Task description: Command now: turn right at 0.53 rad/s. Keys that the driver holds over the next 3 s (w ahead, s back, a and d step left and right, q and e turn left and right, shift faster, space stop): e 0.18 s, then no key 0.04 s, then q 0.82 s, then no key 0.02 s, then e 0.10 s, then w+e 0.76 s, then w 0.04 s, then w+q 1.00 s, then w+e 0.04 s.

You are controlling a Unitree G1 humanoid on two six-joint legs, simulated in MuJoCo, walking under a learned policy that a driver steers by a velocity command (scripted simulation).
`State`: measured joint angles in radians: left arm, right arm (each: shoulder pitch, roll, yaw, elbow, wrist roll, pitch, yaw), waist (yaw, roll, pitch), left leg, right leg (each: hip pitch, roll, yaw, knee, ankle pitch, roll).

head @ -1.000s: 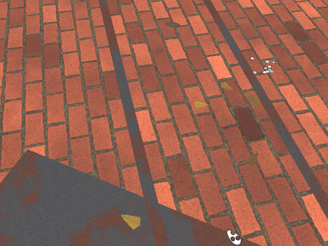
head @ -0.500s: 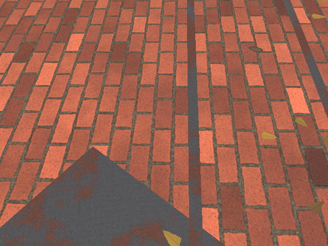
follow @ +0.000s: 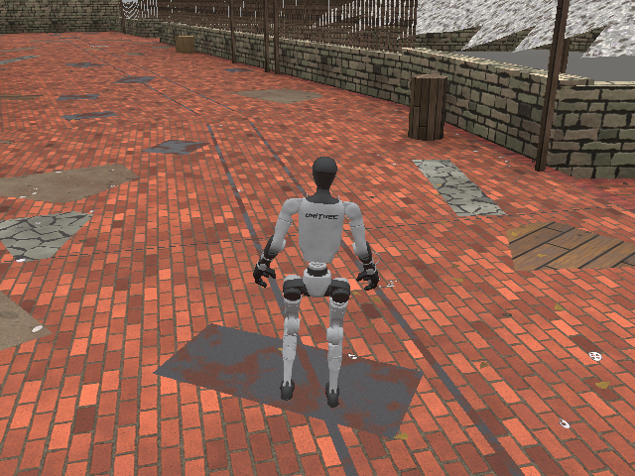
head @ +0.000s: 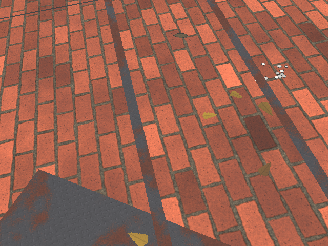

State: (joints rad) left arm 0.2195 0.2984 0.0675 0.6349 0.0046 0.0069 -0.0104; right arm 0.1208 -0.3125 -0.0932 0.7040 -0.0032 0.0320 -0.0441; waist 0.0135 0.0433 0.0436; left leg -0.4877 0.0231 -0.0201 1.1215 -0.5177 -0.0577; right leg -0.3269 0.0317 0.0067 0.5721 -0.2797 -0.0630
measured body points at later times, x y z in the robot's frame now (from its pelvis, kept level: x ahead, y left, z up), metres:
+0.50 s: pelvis +0.01 +0.02 +0.00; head +0.03 +0.03 +0.45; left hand +0.21 +0.24 -0.10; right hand +0.11 -0.26 -0.10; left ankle +0.03 +0.15 -0.73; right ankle +0.01 -0.08 -0.73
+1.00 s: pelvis +0.00 +0.08 -0.01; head +0.04 +0.10 +0.44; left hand +0.10 +0.39 -0.12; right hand +0.22 -0.17 -0.08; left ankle -0.01 +0.17 -0.74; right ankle +0.00 -0.08 -0.71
